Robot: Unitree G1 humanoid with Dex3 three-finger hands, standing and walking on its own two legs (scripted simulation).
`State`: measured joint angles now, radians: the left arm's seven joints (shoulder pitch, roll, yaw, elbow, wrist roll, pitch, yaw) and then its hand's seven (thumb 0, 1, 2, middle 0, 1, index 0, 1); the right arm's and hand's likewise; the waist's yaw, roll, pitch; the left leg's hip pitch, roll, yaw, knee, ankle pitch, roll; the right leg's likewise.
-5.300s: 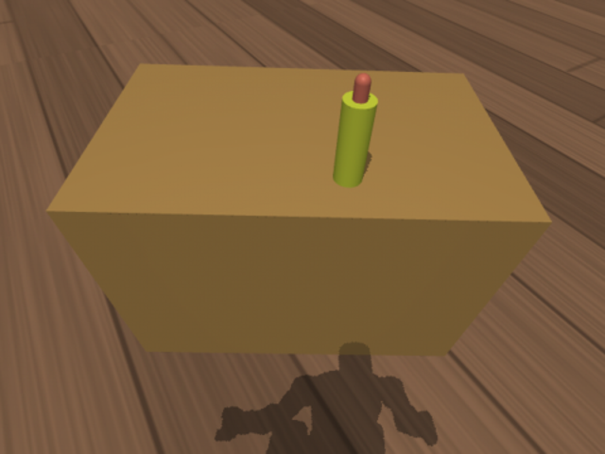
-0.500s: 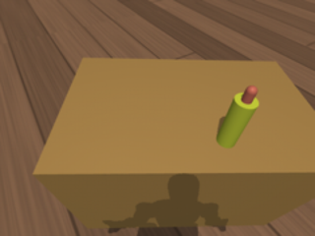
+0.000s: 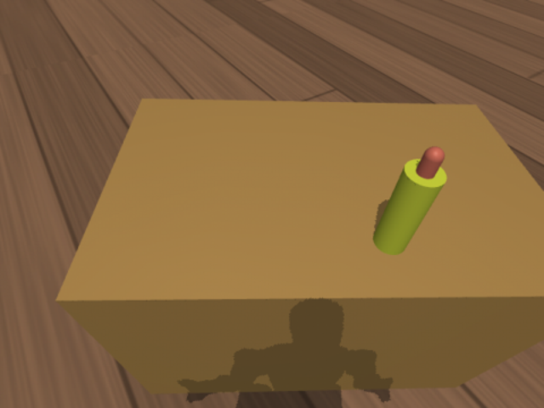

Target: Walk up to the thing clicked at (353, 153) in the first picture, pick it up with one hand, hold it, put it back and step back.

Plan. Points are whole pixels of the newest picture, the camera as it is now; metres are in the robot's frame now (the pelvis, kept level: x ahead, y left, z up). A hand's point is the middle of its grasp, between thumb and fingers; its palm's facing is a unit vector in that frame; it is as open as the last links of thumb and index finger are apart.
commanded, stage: stand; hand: right
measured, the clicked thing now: (409, 202) +0.45 -0.24 +0.04
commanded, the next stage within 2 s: rise first in 0.18 s
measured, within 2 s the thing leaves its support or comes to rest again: neither
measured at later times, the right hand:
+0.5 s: hand (421, 407) +0.17 -0.24 -0.13, palm faces +0.14 +0.94 -0.32, open 10.4 cm
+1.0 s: hand (460, 368) +0.20 -0.27 -0.03, palm faces +0.27 +0.90 -0.35, open 17.3 cm
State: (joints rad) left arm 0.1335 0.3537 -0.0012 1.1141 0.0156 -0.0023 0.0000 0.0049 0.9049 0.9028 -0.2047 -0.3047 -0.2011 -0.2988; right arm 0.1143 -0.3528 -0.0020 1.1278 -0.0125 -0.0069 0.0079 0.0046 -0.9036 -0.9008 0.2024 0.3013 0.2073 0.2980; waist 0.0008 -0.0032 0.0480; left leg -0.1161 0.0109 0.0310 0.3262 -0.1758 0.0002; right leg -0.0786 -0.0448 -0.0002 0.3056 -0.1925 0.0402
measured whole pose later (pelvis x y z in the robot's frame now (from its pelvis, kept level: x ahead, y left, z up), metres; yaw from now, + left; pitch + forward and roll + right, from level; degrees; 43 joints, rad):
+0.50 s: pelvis -0.01 +0.00 -0.01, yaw +0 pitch +2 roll +0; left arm 0.03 0.29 0.10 0.92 -0.05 -0.09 0.06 0.01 0.55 0.55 -0.08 -0.12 -0.08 -0.12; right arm 0.04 -0.29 -0.10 0.88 0.05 -0.09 -0.05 0.01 -0.55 -0.55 0.11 0.12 0.11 0.12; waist 0.00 -0.01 0.05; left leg -0.30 0.02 0.02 0.48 -0.22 0.00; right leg -0.26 -0.04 0.00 0.46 -0.25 0.03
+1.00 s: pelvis +0.01 -0.01 -0.01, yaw +0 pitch -1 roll +0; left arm 0.22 0.23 0.10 0.61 -0.03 -0.06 0.08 -0.01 -0.48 0.04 -0.07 -0.06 -0.07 -0.05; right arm 0.35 -0.29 -0.17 0.25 0.04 -0.07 -0.07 -0.01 0.51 -0.05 0.05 0.06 0.06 0.06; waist -0.03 -0.02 -0.01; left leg -0.15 0.03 0.03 0.41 -0.24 -0.02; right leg -0.13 -0.03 0.00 0.41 -0.26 0.02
